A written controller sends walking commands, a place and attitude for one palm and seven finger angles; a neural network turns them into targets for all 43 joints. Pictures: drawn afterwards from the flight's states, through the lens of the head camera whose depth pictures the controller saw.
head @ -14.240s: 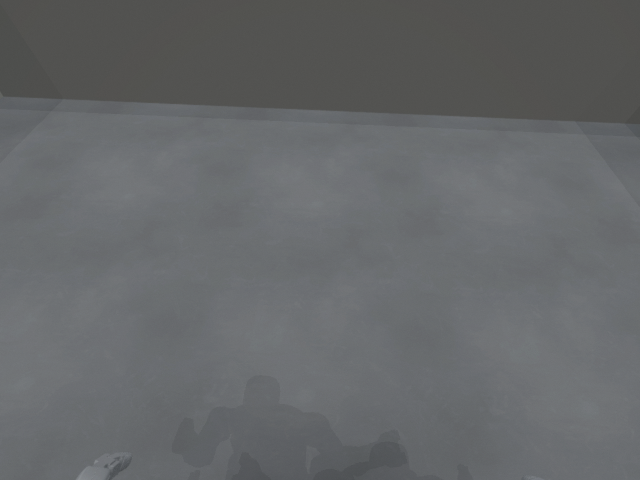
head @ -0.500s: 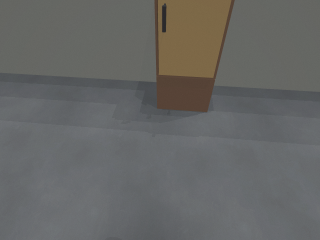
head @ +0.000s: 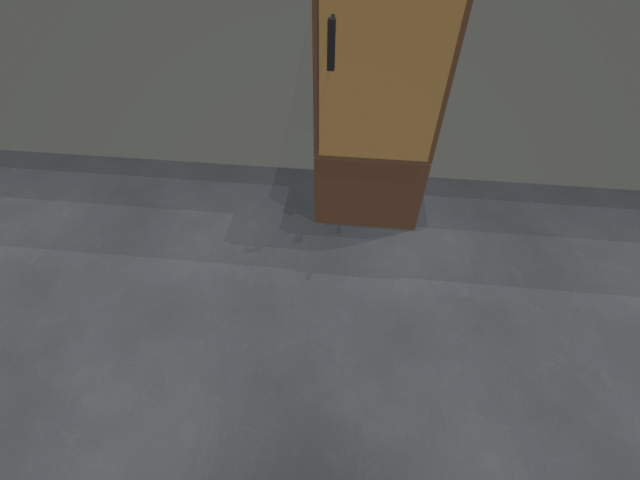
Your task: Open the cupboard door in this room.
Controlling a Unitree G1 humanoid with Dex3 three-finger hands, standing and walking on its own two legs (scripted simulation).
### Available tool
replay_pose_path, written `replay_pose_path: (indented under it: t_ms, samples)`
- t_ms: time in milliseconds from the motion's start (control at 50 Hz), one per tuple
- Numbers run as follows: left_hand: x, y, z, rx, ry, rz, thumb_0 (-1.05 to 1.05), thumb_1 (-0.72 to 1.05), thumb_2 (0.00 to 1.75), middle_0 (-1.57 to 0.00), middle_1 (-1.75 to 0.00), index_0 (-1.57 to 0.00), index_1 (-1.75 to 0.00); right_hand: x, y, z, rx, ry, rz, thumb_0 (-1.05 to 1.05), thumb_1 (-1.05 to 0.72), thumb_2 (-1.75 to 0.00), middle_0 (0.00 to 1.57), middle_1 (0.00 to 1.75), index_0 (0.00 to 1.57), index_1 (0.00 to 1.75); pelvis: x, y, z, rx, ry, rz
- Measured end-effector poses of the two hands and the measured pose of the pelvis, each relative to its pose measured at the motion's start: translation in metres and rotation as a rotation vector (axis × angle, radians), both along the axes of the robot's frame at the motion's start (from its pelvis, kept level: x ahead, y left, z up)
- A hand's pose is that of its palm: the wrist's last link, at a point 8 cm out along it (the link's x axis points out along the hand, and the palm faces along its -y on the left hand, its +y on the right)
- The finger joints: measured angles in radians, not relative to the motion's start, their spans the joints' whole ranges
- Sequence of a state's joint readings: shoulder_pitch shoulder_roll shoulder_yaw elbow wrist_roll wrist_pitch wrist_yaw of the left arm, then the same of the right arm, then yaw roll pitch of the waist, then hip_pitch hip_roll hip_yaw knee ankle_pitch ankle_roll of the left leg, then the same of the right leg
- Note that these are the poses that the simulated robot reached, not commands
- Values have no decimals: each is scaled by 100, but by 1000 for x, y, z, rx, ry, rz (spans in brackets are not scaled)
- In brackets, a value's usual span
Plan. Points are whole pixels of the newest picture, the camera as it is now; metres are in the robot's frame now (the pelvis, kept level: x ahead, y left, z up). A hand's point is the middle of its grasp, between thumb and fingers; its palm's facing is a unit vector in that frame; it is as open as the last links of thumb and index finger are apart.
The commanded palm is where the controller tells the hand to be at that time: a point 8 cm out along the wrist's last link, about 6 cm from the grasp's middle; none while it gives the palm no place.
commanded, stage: walk to a spot facing it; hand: left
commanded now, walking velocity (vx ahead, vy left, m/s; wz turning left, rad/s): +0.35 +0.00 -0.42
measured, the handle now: (331, 42) +1.28 +0.05 +0.04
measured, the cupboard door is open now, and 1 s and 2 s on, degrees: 0 0 0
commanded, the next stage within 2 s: take the last steps up to it in 0.82 s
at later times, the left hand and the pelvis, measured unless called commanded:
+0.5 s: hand out of the picture +0.13 +0.10 -0.17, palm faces -0.05 -0.97 -0.22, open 7.3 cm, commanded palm none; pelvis +0.11 -0.08 +0.00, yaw -8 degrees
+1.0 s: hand (266, 389) +0.31 +0.12 -0.19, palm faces -0.09 -0.98 -0.16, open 7.3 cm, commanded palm none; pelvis +0.35 -0.05 -0.02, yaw -10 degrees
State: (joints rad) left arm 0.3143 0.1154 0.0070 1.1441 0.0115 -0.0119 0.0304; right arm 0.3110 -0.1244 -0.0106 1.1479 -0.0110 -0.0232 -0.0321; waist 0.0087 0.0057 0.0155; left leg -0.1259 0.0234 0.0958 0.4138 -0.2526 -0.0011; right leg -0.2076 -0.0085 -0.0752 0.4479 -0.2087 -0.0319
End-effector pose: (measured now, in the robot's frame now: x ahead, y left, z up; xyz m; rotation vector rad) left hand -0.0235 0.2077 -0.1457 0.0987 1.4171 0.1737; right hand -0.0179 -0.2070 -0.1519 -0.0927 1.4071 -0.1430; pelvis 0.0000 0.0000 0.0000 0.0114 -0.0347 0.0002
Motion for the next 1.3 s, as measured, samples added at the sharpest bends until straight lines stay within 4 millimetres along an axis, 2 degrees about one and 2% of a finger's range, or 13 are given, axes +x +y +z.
replay_pose_path:
  t_ms: [120,180,300,360,420,520,600,740,880,960,1080,1180,1300]
  samples:
    - [4,3,-2,-8,48,-20,1,91,90,-20,-30,-20,-30,1,-8,-5,-8,-2,-54,0,-91,-90,20,30,20,30,12,-1,-5,0,20,-44]
    - [19,2,2,6,71,-53,1,91,90,-20,-30,-20,-30,-2,-16,-9,-7,2,-100,0,-91,-90,20,30,20,30,23,-7,-7,11,23,-72]
    - [95,-13,7,54,-15,-125,1,91,90,-20,-30,-20,-30,-11,-40,-20,16,85,-152,0,-90,-90,20,30,20,30,56,-35,-13,20,24,-109]
    - [130,-26,0,81,-108,-125,1,91,90,-20,-30,-20,-30,0,-59,-30,31,134,-139,0,-91,-90,20,30,20,30,71,-54,-24,14,17,-112]
    - [144,-40,5,78,-126,-108,1,91,90,-20,-30,-20,-30,39,-80,-22,19,95,-120,1,-91,-90,20,30,20,30,87,-66,-17,15,10,-121]
    - [148,-66,13,36,-32,-133,0,91,90,-20,-30,-20,-30,135,-109,-1,-17,-102,-116,1,-91,-90,20,30,20,30,119,-78,0,25,19,-153]
    - [154,-82,15,0,31,-129,1,91,90,-20,-30,-20,-30,204,-119,10,-28,-211,-107,1,-91,-90,20,30,20,30,151,-82,4,18,25,-162]
    - [177,-90,10,-25,122,-68,1,91,90,-20,-30,-21,-30,309,-110,11,-13,-255,-38,1,-91,-90,19,30,20,30,216,-81,-2,-2,34,-148]
    - [220,-71,-7,-35,258,-35,1,91,90,-20,-30,-21,-30,417,-80,-4,-15,-299,19,1,-91,-90,20,30,20,30,301,-63,-24,-21,41,-147]
    - [286,-49,-15,-21,232,-89,1,91,90,-20,-30,-20,-30,431,-72,-2,-36,-297,-39,0,-91,-90,20,30,20,30,337,-54,-23,-15,19,-174]
    - [435,-33,-11,5,-29,-188,1,91,90,-20,-30,-20,-30,405,-90,17,-129,-189,-143,-3,-96,-89,20,30,21,30,378,-50,-7,-18,6,-171]
    - [537,-44,3,-3,-230,-211,1,92,90,-20,-30,-20,-30,380,-90,21,-117,-40,-159,-2,-94,-90,20,30,20,30,410,-56,-1,-12,9,-146]
    - [614,-77,15,-17,-306,-271,0,92,90,-20,-30,-20,-30,369,-79,15,-51,62,-217,0,-92,-90,20,30,20,30,448,-73,0,0,13,-134]
